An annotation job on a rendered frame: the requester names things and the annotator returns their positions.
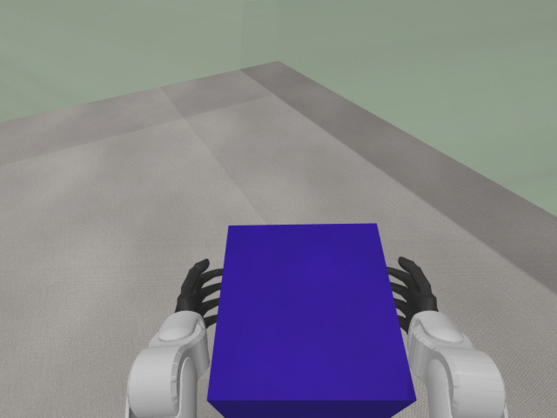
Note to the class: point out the carton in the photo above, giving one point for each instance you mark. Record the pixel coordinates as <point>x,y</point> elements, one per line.
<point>307,326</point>

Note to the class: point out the right robot hand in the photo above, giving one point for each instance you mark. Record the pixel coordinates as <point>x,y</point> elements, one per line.
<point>418,295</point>

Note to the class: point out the left robot hand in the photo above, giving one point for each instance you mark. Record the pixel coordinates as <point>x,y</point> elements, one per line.
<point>192,294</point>

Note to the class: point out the robot left forearm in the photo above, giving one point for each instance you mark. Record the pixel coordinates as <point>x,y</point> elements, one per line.
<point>163,379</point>

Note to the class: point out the robot right forearm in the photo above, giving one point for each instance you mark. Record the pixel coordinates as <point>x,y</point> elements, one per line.
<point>461,382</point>

